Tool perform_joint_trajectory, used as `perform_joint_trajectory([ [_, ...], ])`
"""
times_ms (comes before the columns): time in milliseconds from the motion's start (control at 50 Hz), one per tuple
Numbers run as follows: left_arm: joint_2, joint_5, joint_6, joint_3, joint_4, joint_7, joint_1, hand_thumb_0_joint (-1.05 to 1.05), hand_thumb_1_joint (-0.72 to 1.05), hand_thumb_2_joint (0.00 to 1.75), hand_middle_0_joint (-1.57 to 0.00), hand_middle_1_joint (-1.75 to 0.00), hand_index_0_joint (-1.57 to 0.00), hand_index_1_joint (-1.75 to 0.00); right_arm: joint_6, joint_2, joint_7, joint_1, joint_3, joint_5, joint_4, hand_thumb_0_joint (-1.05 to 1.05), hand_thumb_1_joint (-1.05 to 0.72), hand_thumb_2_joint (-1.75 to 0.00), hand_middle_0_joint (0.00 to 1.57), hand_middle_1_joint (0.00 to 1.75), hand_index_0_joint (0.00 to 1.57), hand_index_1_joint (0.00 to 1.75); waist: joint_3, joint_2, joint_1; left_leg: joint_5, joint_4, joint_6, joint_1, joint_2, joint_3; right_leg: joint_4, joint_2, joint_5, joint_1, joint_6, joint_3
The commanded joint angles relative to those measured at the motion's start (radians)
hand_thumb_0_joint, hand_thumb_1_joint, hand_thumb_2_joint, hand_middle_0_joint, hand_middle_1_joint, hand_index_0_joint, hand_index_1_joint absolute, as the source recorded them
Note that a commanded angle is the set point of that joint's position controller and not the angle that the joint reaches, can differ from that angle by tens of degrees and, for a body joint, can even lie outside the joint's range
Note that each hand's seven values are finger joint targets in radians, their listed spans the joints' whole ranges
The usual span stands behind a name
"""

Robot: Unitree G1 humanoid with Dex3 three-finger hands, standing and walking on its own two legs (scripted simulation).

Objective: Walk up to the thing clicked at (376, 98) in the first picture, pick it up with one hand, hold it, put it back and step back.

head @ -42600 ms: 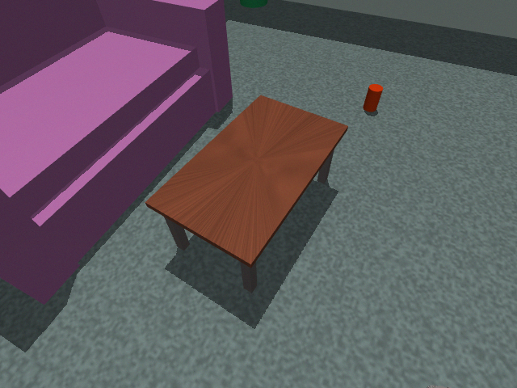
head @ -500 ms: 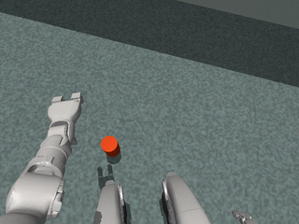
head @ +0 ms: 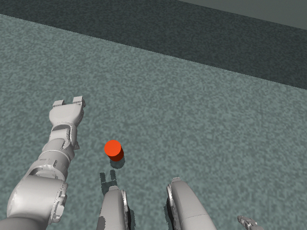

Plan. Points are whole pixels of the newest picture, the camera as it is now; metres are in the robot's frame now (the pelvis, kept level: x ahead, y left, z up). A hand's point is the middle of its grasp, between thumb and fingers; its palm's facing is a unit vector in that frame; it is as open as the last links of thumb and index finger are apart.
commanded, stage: go down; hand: left
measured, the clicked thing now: (114, 151) +0.44 +0.14 -0.58
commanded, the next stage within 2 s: none
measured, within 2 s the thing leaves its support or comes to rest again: neither
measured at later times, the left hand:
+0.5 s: hand (74, 129) +0.41 +0.20 -0.10, palm faces -0.44 -0.01 -0.90, open 14.4 cm
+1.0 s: hand (75, 127) +0.42 +0.20 -0.11, palm faces -0.42 +0.00 -0.91, open 14.3 cm
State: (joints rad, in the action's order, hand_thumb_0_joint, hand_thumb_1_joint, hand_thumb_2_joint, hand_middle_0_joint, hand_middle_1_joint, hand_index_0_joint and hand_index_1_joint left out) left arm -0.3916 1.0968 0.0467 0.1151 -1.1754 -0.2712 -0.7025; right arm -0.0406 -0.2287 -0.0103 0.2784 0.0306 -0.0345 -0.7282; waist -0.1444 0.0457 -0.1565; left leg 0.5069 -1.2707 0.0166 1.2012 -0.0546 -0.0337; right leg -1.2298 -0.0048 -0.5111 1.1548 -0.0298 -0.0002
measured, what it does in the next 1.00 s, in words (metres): stands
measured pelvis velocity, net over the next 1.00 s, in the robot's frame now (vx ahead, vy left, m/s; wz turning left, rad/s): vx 0.00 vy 0.00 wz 0.00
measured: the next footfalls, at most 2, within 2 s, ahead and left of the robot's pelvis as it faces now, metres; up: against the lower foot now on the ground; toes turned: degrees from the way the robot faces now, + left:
none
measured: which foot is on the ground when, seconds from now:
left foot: down 0.00-1.00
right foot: down 0.00-1.00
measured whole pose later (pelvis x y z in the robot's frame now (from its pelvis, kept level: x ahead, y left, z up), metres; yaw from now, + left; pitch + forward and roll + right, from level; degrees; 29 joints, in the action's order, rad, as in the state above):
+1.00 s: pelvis +0.00 +0.00 -0.01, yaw +0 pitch +25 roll -2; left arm -0.40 1.11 0.03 0.10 -1.15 -0.27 -0.70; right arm -0.04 -0.24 -0.01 0.28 0.03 -0.03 -0.72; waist -0.14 0.05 -0.16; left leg 0.51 -1.29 0.02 1.22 -0.05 -0.04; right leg -1.26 -0.01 -0.52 1.18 -0.02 0.00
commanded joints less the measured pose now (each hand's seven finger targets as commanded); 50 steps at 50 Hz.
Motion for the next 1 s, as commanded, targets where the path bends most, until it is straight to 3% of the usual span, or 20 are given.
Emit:
perform_joint_trajectory([
  [0,-0.196,0.007,-0.013,-0.041,0.141,-0.035,-0.338,0.0,-0.6,1.02,-0.17,-0.85,-0.1,-0.92,0.018,-0.177,-0.011,0.137,0.064,0.003,0.051,0.0,-0.92,-0.91,0.2,0.3,0.2,0.3,-0.44,0.038,-0.012,-0.19,0.146,-0.029,-0.32,0.026,0.008,0.167,-0.02,0.21,-0.193,0.056,0.033],
  [40,-0.169,0.01,-0.017,-0.026,0.154,-0.034,-0.345,0.0,-0.61,1.03,-0.17,-0.84,-0.1,-0.92,0.018,-0.176,-0.011,0.139,0.063,0.002,0.053,0.0,-0.92,-0.91,0.2,0.3,0.2,0.3,-0.458,0.049,-0.023,-0.199,0.137,-0.029,-0.332,0.026,0.012,0.164,-0.018,0.223,-0.188,0.056,0.03],
  [60,-0.181,0.013,-0.02,-0.031,0.184,-0.036,-0.372,0.0,-0.6,1.02,-0.17,-0.84,-0.1,-0.91,0.017,-0.178,-0.013,0.142,0.064,0.004,0.054,0.0,-0.92,-0.91,0.2,0.3,0.2,0.3,-0.476,0.056,-0.018,-0.203,0.139,-0.028,-0.342,0.028,0.011,0.161,-0.019,0.226,-0.196,0.056,0.029],
  [80,-0.231,0.02,-0.019,-0.056,0.184,-0.04,-0.371,0.0,-0.6,1.02,-0.17,-0.85,-0.1,-0.92,0.016,-0.184,-0.014,0.146,0.066,0.004,0.052,0.0,-0.92,-0.91,0.2,0.3,0.2,0.3,-0.482,0.064,-0.011,-0.21,0.136,-0.028,-0.352,0.027,0.013,0.161,-0.02,0.23,-0.191,0.056,0.028],
  [120,-0.216,0.018,-0.015,-0.051,0.196,-0.039,-0.356,0.0,-0.58,1.01,-0.18,-0.84,-0.11,-0.91,0.016,-0.179,-0.012,0.145,0.064,0.001,0.05,0.0,-0.92,-0.91,0.2,0.3,0.2,0.3,-0.521,0.078,-0.005,-0.262,0.128,-0.028,-0.385,0.025,0.01,0.153,-0.02,0.268,-0.205,0.056,0.031],
  [160,-0.203,0.016,-0.011,-0.043,0.201,-0.033,-0.359,0.0,-0.57,1.01,-0.2,-0.82,-0.12,-0.9,0.013,-0.176,-0.009,0.151,0.061,0.003,0.045,0.0,-0.92,-0.91,0.2,0.3,0.2,0.3,-0.518,0.073,-0.021,-0.303,0.121,-0.032,-0.381,0.022,0.005,0.151,-0.023,0.306,-0.216,0.053,0.032],
  [180,-0.206,0.016,-0.008,-0.046,0.196,-0.031,-0.342,0.0,-0.58,1.02,-0.19,-0.83,-0.12,-0.91,0.011,-0.178,-0.008,0.155,0.064,0.004,0.042,0.0,-0.92,-0.91,0.2,0.3,0.2,0.3,-0.524,0.061,-0.011,-0.316,0.12,-0.036,-0.381,0.024,0.007,0.155,-0.023,0.322,-0.237,0.05,0.03],
  [220,-0.213,0.007,-0.002,-0.051,0.19,-0.028,-0.317,0.0,-0.59,1.02,-0.17,-0.84,-0.1,-0.91,0.007,-0.178,-0.006,0.154,0.065,0.006,0.048,0.0,-0.92,-0.91,0.2,0.3,0.2,0.3,-0.527,0.047,-0.001,-0.304,0.131,-0.034,-0.374,0.029,0.011,0.169,-0.021,0.322,-0.277,0.048,0.027],
  [280,-0.173,0.004,0.001,-0.027,0.172,-0.019,-0.314,0.0,-0.59,1.01,-0.17,-0.85,-0.1,-0.92,0.005,-0.175,-0.004,0.152,0.065,0.005,0.038,0.0,-0.92,-0.91,0.2,0.3,0.2,0.3,-0.473,0.056,-0.017,-0.297,0.138,-0.034,-0.367,0.025,0.01,0.175,-0.023,0.31,-0.238,0.049,0.03],
  [340,-0.204,0.014,-0.007,-0.045,0.16,-0.024,-0.309,0.0,-0.58,1.0,-0.17,-0.86,-0.11,-0.92,0.007,-0.178,-0.005,0.152,0.066,0.005,0.042,0.0,-0.92,-0.91,0.2,0.3,0.2,0.3,-0.463,0.033,-0.009,-0.291,0.128,-0.039,-0.341,0.027,0.013,0.171,-0.022,0.311,-0.238,0.049,0.029],
  [380,-0.166,0.011,-0.013,-0.029,0.155,-0.025,-0.301,0.0,-0.59,1.01,-0.17,-0.85,-0.11,-0.91,0.009,-0.173,-0.004,0.147,0.062,0.003,0.049,0.0,-0.92,-0.91,0.2,0.3,0.2,0.3,-0.44,0.042,-0.012,-0.269,0.137,-0.036,-0.341,0.027,0.011,0.172,-0.021,0.285,-0.221,0.052,0.033],
  [460,-0.198,0.021,-0.024,-0.041,0.215,-0.036,-0.392,0.0,-0.58,0.99,-0.16,-0.87,-0.1,-0.93,0.013,-0.18,-0.01,0.14,0.066,0.0,0.052,0.0,-0.92,-0.91,0.2,0.3,0.2,0.3,-0.468,0.094,-0.016,-0.223,0.151,-0.027,-0.383,0.022,0.008,0.167,-0.022,0.231,-0.178,0.059,0.036],
  [480,-0.21,0.028,-0.02,-0.048,0.199,-0.039,-0.369,0.0,-0.59,1.0,-0.15,-0.88,-0.09,-0.93,0.012,-0.185,-0.011,0.139,0.066,0.001,0.054,0.0,-0.92,-0.91,0.2,0.3,0.2,0.3,-0.469,0.092,-0.013,-0.208,0.16,-0.024,-0.396,0.021,0.004,0.166,-0.02,0.214,-0.176,0.06,0.04],
  [520,-0.182,0.024,-0.013,-0.035,0.186,-0.04,-0.352,0.0,-0.57,0.99,-0.17,-0.87,-0.11,-0.92,0.012,-0.18,-0.01,0.133,0.063,0.001,0.052,0.0,-0.92,-0.91,0.2,0.3,0.2,0.3,-0.459,0.09,-0.012,-0.22,0.161,-0.025,-0.393,0.021,0.002,0.169,-0.022,0.221,-0.172,0.06,0.04],
  [580,-0.215,0.019,-0.003,-0.049,0.184,-0.041,-0.359,0.0,-0.59,1.01,-0.16,-0.86,-0.1,-0.92,0.01,-0.184,-0.012,0.142,0.063,0.005,0.048,0.0,-0.92,-0.91,0.2,0.3,0.2,0.3,-0.492,0.055,-0.013,-0.235,0.16,-0.029,-0.392,0.025,0.005,0.181,-0.023,0.248,-0.232,0.055,0.036],
  [620,-0.168,0.008,0.001,-0.026,0.149,-0.031,-0.321,0.0,-0.58,1.01,-0.17,-0.85,-0.11,-0.92,0.012,-0.179,-0.01,0.14,0.06,0.002,0.043,0.0,-0.92,-0.91,0.2,0.3,0.2,0.3,-0.468,0.053,-0.02,-0.253,0.154,-0.029,-0.383,0.023,0.002,0.176,-0.023,0.26,-0.212,0.055,0.037],
  [640,-0.179,0.002,-0.001,-0.032,0.155,-0.027,-0.324,0.0,-0.59,1.02,-0.17,-0.85,-0.11,-0.92,0.014,-0.182,-0.01,0.144,0.065,0.002,0.039,0.0,-0.92,-0.91,0.2,0.3,0.2,0.3,-0.47,0.051,-0.013,-0.27,0.153,-0.028,-0.397,0.018,-0.002,0.171,-0.024,0.265,-0.199,0.055,0.041],
  [760,-0.166,0.009,-0.019,-0.029,0.119,-0.025,-0.326,0.0,-0.57,0.99,-0.16,-0.87,-0.11,-0.92,0.02,-0.18,-0.01,0.145,0.061,0.0,0.049,0.0,-0.92,-0.91,0.2,0.3,0.2,0.3,-0.424,0.048,-0.019,-0.233,0.142,-0.028,-0.346,0.02,-0.001,0.155,-0.023,0.235,-0.157,0.06,0.042],
  [880,-0.22,0.017,-0.023,-0.054,0.196,-0.037,-0.37,0.0,-0.57,0.99,-0.16,-0.87,-0.11,-0.92,0.017,-0.183,-0.013,0.138,0.066,0.001,0.06,0.0,-0.92,-0.91,0.2,0.3,0.2,0.3,-0.501,0.069,-0.008,-0.194,0.137,-0.028,-0.349,0.028,0.013,0.161,-0.018,0.215,-0.202,0.056,0.028],
  [980,-0.224,0.011,-0.006,-0.054,0.192,-0.03,-0.34,0.0,-0.58,1.01,-0.19,-0.83,-0.11,-0.9,0.008,-0.18,-0.012,0.148,0.065,0.005,0.049,0.0,-0.92,-0.91,0.2,0.3,0.2,0.3,-0.52,0.052,-0.009,-0.257,0.134,-0.033,-0.368,0.028,0.013,0.169,-0.022,0.279,-0.25,0.05,0.026],
])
